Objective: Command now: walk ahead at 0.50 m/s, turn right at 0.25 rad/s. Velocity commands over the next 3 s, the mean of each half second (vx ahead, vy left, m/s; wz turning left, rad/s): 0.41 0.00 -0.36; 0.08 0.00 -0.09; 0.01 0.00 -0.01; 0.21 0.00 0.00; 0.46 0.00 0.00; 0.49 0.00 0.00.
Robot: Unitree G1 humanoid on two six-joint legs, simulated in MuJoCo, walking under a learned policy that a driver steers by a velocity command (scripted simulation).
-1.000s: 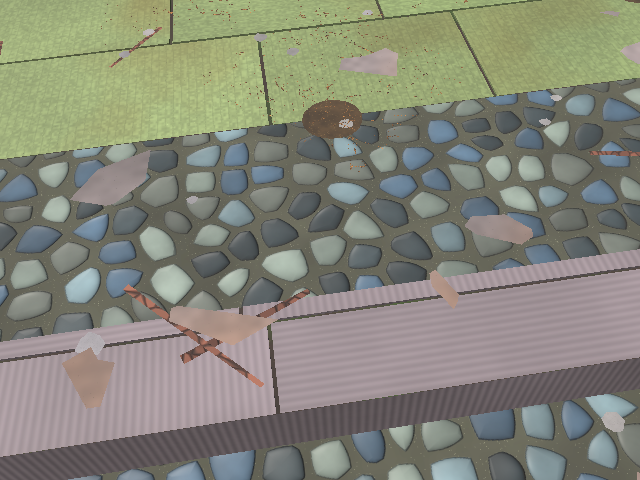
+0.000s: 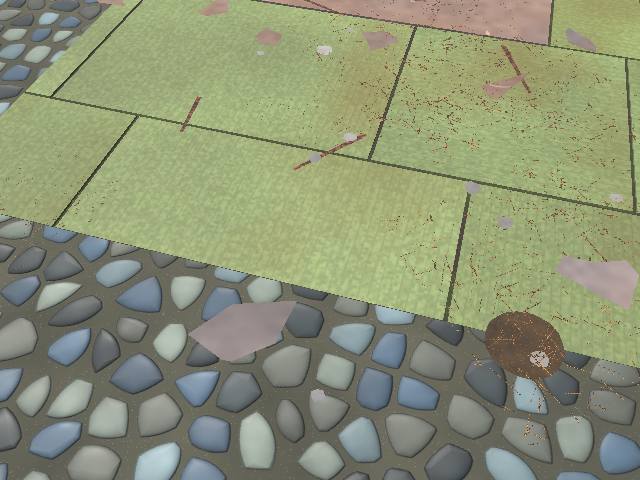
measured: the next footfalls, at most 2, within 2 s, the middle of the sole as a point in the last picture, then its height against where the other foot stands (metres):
left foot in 0.46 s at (338, 461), level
right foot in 0.84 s outside the picture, level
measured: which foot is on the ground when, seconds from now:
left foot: up 0.00-0.44, down 0.46-1.00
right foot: down 0.00-0.46, up 0.48-0.82, down 0.84-1.00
